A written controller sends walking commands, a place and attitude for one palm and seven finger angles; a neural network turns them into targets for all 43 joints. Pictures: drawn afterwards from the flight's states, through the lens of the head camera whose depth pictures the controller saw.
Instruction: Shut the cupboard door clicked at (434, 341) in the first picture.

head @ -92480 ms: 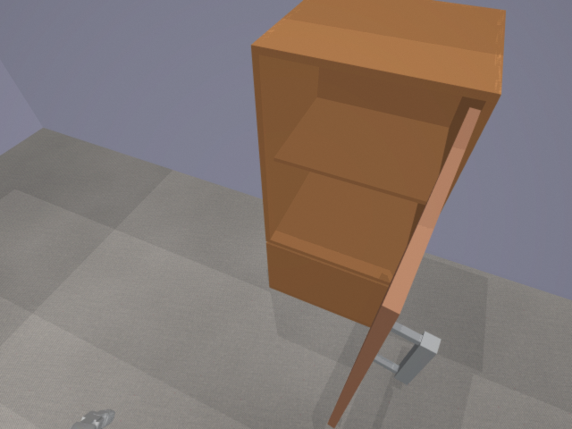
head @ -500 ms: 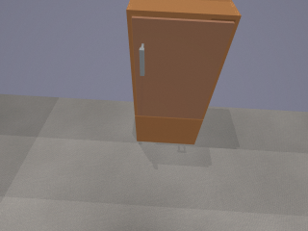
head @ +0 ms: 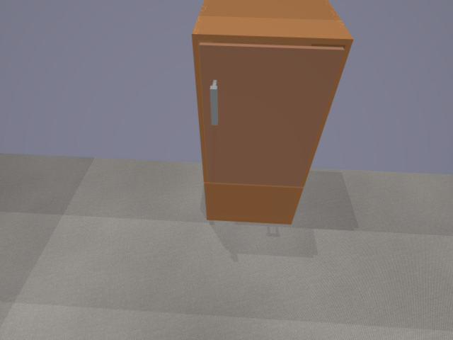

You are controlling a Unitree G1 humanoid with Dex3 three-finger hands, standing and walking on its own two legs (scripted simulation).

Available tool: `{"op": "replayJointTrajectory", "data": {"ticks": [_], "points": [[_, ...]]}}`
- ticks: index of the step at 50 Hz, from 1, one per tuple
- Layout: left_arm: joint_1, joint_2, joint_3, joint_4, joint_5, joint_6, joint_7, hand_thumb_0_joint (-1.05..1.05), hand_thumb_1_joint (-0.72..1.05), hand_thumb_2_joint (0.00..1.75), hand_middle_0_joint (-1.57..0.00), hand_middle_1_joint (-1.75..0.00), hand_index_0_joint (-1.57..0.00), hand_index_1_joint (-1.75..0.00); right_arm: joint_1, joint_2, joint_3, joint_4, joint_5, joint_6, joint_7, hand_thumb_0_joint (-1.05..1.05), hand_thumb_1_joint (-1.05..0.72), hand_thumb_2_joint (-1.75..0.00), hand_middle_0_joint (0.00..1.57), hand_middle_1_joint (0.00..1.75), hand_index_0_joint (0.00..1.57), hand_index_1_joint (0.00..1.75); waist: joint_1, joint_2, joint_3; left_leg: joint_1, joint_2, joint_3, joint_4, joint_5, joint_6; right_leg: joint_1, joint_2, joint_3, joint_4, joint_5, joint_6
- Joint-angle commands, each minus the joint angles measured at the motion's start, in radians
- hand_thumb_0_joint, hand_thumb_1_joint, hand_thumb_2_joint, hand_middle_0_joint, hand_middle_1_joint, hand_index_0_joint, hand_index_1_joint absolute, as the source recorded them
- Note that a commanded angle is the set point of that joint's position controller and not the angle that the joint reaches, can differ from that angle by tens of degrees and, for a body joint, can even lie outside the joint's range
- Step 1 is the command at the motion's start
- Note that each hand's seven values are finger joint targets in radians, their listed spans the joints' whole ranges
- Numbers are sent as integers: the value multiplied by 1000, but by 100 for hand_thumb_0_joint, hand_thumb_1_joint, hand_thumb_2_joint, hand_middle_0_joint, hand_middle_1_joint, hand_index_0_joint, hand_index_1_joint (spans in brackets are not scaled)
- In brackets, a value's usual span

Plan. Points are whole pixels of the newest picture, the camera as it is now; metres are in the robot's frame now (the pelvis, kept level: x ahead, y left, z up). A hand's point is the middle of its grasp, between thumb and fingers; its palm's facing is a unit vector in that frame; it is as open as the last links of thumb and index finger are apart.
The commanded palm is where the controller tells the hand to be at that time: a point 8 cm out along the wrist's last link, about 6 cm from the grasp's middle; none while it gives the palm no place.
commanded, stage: let the arm hang, fingers relaxed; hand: left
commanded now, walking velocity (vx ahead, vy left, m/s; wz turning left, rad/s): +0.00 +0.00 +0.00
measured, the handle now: (214, 102) +0.79 +0.09 -0.01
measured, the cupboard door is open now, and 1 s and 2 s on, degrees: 0 0 0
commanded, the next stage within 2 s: look to check the result in 0.26 s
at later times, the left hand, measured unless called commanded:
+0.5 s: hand out of the picture -0.02 +0.18 -0.18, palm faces +0.03 -0.98 -0.19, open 7.4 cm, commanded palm none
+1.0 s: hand out of the picture +0.00 +0.18 -0.18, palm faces +0.02 -0.98 -0.18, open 7.4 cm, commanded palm none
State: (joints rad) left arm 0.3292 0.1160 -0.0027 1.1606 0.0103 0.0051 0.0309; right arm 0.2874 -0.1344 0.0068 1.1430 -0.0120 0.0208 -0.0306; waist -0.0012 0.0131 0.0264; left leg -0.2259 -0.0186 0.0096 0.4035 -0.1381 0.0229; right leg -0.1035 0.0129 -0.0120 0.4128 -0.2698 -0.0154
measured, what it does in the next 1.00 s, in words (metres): stands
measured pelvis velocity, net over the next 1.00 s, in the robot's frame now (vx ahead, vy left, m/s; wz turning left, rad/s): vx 0.01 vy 0.01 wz -0.01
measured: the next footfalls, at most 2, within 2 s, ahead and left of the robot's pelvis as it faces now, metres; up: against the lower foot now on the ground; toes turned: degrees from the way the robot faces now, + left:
none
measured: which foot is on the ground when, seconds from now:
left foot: down 0.00-1.00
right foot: down 0.00-1.00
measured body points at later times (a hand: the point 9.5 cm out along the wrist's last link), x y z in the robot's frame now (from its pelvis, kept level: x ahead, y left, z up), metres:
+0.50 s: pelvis +0.01 +0.01 +0.00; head +0.01 +0.01 +0.45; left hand -0.02 +0.23 -0.16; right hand -0.01 -0.20 -0.16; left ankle +0.05 +0.10 -0.74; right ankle -0.03 -0.11 -0.74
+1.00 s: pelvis +0.01 +0.01 +0.00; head +0.02 +0.01 +0.45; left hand +0.00 +0.23 -0.16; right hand +0.02 -0.22 -0.16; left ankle +0.05 +0.10 -0.74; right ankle -0.03 -0.11 -0.74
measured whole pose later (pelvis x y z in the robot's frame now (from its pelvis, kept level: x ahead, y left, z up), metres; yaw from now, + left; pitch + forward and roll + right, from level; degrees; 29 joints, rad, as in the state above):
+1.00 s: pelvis +0.01 +0.01 +0.00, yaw -1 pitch -2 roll +0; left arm 0.30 0.15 0.00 1.15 0.01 0.00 0.03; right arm 0.26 -0.16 0.00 1.13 -0.01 0.00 -0.03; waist 0.00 0.00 0.04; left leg -0.20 -0.03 0.03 0.38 -0.15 0.04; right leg -0.08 -0.01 0.00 0.39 -0.28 0.00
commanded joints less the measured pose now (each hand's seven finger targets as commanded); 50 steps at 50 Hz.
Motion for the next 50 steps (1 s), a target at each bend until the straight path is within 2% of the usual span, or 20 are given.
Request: {"op": "replayJointTrajectory", "data": {"ticks": [1,13,20,24,31,35,41,44,46,50], "points": [[75,108,20,-17,-1,-10,6,0,90,90,-20,-30,-20,-30,54,-91,-16,-32,-1,-19,-11,0,-90,-90,20,30,20,30,-3,-13,86,22,97,-100,-81,-39,11,-136,-95,86,-113,-6,-28],[63,97,25,-27,0,-10,6,0,90,90,-20,-30,-20,-30,69,-86,-20,-39,-3,-24,-12,0,-90,-90,20,30,20,30,-5,2,84,11,99,-111,-100,-60,14,-122,-91,86,-99,13,-25],[65,102,23,-28,-1,-14,7,0,90,90,-20,-30,-20,-30,67,-97,-21,-39,-2,-28,-12,0,-90,-90,20,30,20,30,-7,-16,53,49,103,-105,-89,-4,16,-109,-95,88,-101,43,-22],[65,106,24,-25,0,-12,7,0,90,90,-20,-30,-20,-30,62,-100,-19,-37,-1,-29,-13,0,-90,-90,20,30,20,30,-6,-5,70,48,104,-107,-95,3,16,-108,-94,85,-100,47,-20],[68,120,22,-24,1,-14,7,0,90,90,-20,-30,-20,-30,51,-113,-21,-40,2,-26,-10,0,-90,-90,20,30,20,30,-5,-31,72,57,105,-104,-97,-16,17,-116,-97,84,-110,31,-20],[60,118,19,-22,0,-14,6,0,90,90,-20,-30,-20,-30,44,-113,-20,-36,0,-26,-10,0,-90,-90,20,30,20,30,-9,-19,75,57,102,-106,-103,-27,15,-116,-98,87,-110,30,-19],[57,136,23,-25,1,-19,6,0,90,90,-20,-30,-20,-30,29,-133,-23,-41,2,-31,-10,0,-90,-90,20,30,20,30,-5,-27,61,80,103,-102,-85,36,18,-105,-100,89,-116,64,-20],[46,131,23,-24,1,-17,6,0,90,90,-20,-30,-20,-30,28,-127,-21,-36,0,-32,-11,0,-90,-90,20,30,20,30,-8,-6,70,70,103,-105,-97,22,16,-100,-101,88,-114,61,-18],[48,142,26,-27,2,-19,6,0,90,90,-20,-30,-20,-30,20,-139,-24,-41,2,-32,-11,0,-90,-90,20,30,20,30,-5,-20,60,80,105,-103,-89,37,18,-95,-100,89,-117,68,-20],[36,143,26,-28,2,-17,5,0,90,90,-20,-30,-20,-30,17,-142,-24,-39,-1,-33,-10,0,-90,-90,20,30,20,30,-7,-7,60,79,105,-107,-101,21,16,-90,-101,89,-115,63,-20]]}}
